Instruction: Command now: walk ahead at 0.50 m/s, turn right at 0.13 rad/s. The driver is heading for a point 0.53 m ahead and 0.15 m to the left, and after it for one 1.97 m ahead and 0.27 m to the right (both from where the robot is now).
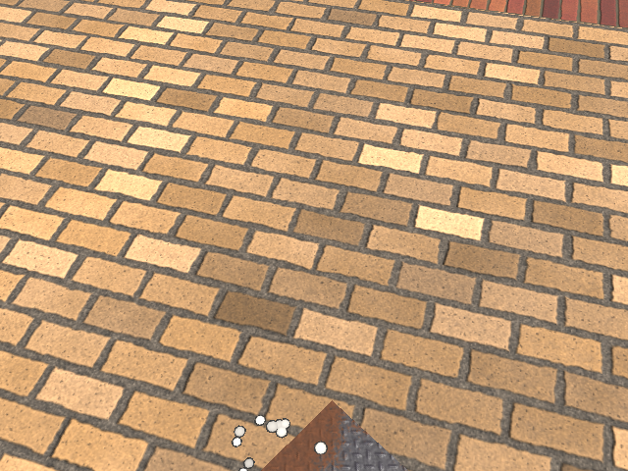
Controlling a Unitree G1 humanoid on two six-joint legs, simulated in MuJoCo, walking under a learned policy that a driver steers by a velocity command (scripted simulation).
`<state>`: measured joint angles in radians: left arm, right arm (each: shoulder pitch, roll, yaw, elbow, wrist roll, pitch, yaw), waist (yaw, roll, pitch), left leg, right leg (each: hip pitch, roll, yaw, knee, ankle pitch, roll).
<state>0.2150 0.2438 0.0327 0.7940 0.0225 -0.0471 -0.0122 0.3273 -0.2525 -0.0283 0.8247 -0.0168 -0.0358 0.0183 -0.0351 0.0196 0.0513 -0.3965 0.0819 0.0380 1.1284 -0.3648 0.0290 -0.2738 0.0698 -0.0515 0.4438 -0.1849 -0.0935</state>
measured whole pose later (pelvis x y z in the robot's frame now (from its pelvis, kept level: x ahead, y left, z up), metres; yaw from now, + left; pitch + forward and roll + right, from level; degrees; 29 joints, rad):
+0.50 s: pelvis +0.28 +0.05 -0.01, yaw +4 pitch +0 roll +0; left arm 0.33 0.25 0.03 0.93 0.03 -0.08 0.00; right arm 0.19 -0.26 -0.05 0.82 -0.02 -0.04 0.02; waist 0.02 -0.01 0.06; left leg -0.38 -0.07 0.07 0.55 -0.18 0.11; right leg -0.24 0.03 -0.01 1.14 -0.36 -0.06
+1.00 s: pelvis +0.57 +0.04 -0.02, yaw +4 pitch +1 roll +0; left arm 0.10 0.25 0.03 0.80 0.03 -0.07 -0.02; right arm 0.38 -0.26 -0.04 0.93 -0.02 -0.06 -0.01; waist -0.03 0.02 0.05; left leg -0.07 -0.05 0.03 0.83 -0.43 0.05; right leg -0.43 0.06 -0.06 0.56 -0.14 -0.11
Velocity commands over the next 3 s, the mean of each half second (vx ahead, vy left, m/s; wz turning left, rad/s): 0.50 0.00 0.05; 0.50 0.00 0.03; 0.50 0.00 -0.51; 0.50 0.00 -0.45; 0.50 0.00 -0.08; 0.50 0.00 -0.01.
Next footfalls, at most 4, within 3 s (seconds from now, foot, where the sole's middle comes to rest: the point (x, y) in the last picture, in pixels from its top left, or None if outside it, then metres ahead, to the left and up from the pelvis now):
0.40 left None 0.39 0.12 -0.78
0.94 right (335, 363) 0.70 -0.02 -0.78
1.48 left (269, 257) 1.01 0.14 -0.78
1.98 right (378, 208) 1.17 -0.16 -0.78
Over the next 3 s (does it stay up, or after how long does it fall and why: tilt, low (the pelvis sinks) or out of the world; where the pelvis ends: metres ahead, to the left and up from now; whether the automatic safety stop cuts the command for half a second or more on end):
stays up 1.56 -0.24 0.00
